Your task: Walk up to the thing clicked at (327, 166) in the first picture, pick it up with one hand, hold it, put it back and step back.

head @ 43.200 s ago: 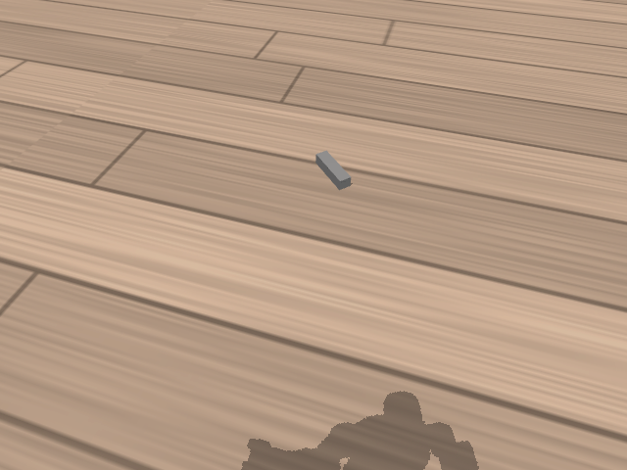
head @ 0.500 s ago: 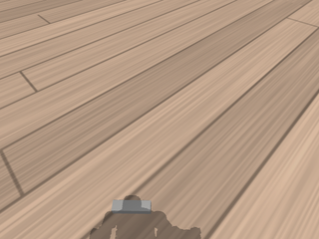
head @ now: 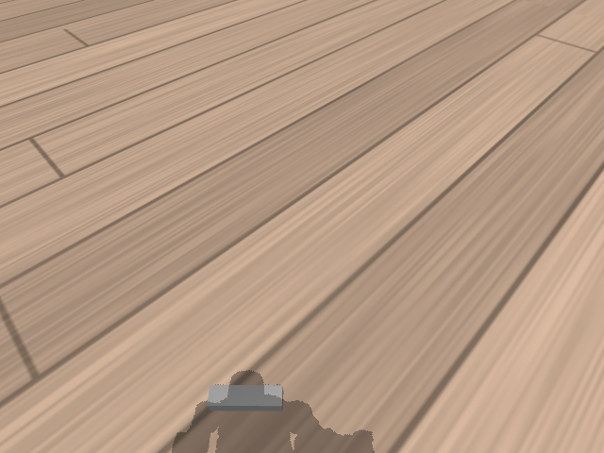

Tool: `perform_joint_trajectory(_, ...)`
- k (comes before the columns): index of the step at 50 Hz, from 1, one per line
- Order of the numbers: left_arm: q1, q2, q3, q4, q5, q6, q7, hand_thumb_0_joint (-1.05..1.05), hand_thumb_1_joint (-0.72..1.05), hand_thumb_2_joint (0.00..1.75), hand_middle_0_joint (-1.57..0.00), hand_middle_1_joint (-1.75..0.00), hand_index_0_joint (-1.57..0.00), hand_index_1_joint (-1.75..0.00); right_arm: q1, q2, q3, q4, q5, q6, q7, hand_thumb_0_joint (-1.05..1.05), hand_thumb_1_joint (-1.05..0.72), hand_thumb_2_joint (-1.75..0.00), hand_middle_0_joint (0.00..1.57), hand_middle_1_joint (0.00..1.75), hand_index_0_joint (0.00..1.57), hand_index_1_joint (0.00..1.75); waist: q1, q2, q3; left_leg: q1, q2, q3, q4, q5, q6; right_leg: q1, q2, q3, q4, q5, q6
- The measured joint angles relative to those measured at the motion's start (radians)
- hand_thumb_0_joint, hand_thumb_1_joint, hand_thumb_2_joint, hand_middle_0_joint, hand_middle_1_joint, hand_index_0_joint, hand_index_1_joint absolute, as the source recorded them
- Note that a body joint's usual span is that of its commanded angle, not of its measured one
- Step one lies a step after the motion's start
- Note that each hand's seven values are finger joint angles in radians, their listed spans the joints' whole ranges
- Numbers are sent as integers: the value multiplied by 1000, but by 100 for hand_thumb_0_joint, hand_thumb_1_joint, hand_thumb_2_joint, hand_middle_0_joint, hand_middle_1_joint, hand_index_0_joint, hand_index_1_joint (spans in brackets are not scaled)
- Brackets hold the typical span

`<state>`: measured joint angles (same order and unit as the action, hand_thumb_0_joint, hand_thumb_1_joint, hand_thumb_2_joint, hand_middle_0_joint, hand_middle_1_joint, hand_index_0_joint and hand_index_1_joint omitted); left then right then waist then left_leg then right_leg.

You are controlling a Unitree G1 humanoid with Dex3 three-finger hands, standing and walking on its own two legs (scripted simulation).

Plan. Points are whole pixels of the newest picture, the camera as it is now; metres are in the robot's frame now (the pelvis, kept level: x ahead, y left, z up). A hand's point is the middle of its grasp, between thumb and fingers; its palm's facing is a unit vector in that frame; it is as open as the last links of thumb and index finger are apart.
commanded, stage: stand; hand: left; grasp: from above
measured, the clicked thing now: (246, 398) +0.40 +0.18 -0.75
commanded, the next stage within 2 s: step back in 0.82 s
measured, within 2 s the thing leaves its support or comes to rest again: neither
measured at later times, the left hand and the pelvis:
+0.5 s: hand out of the picture +0.07 +0.25 -0.16, palm faces +0.01 -0.94 -0.34, open 7.4 cm; pelvis +0.00 +0.00 +0.00, yaw +0 degrees
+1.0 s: hand out of the picture +0.07 +0.26 -0.17, palm faces +0.00 -0.93 -0.37, open 7.4 cm; pelvis -0.03 +0.00 -0.01, yaw +0 degrees
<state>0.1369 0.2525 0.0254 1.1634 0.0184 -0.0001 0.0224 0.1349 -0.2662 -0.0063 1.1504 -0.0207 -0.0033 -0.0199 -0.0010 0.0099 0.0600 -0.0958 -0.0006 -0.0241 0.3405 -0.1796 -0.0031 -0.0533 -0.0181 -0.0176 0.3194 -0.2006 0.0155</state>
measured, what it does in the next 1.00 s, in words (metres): stands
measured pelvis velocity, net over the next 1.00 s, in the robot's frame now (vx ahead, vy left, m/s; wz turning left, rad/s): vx -0.03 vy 0.00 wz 0.00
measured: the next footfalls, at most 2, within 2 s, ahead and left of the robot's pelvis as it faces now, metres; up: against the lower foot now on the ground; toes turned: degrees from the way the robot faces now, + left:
right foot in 1.56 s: -0.13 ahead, -0.11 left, +0.00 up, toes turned -3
left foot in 1.92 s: -0.20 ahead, +0.14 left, +0.00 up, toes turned -3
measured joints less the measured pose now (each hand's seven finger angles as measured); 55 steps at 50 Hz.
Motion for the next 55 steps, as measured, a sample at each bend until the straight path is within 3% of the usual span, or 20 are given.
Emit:
perform_joint_trajectory(22, -11, 63, 5, -25, -3, -5, -10, 1, 91, 90, -21, -30, -20, -30, -10, -55, -8, -14, 0, -9, 6, 0, -90, -90, 21, 30, 20, 30, 1, -2, 6, -7, -2, 3, -5, 5, 0, -14, -3, 3, 9, -2, 0)
perform_joint_trajectory(41, -19, 73, -8, -37, -7, -10, -19, 1, 90, 90, -21, -30, -20, -30, -19, -69, 0, -14, 2, -10, 16, 0, -90, -90, 21, 30, 20, 30, -3, -4, -3, -3, 4, 3, -18, 12, -6, -14, 3, 4, 1, 4, -6)
perform_joint_trajectory(46, -34, 88, 19, -85, -21, 1, -14, 1, 90, 90, -21, -30, -20, -30, -51, -88, -14, -54, 18, 14, 26, 0, -90, -90, 21, 30, 20, 30, -12, 5, 44, -99, 12, -4, 101, -25, -2, -93, 13, -2, 88, -20, -14)
perform_joint_trajectory(50, -58, 105, 31, -134, -16, 19, -10, 1, 90, 90, -21, -30, -20, -30, -60, -117, -32, -95, 20, 31, 27, 0, -90, -90, 21, 30, 20, 30, -13, 9, 86, -191, 3, -11, 245, -53, 21, -155, 9, -7, 170, -42, -14)
perform_joint_trajectory(53, -67, 120, 35, -172, -4, 32, -8, 1, 90, 90, -21, -30, -20, -30, -46, -130, -46, -126, 17, 45, 30, 0, -90, -90, 21, 30, 20, 30, -12, -13, 98, -229, -35, -11, 394, -192, 42, -205, -17, 7, 243, -67, -6)
perform_joint_trajectory(54, -70, 126, 35, -183, -1, 35, -7, 1, 90, 90, -21, -30, -20, -30, -36, -132, -49, -136, 17, 45, 32, 0, -90, -90, 21, 30, 20, 30, -16, -22, 97, -224, -40, -7, 405, -201, 46, -222, -27, 10, 266, -75, 0)
perform_joint_trajectory(55, -74, 133, 34, -195, 0, 39, -6, 1, 90, 90, -21, -30, -20, -30, -23, -135, -51, -146, 16, 42, 33, 0, -90, -90, 21, 30, 20, 30, -20, -28, 94, -208, -38, -1, 375, -145, 50, -240, -33, 11, 291, -85, 7)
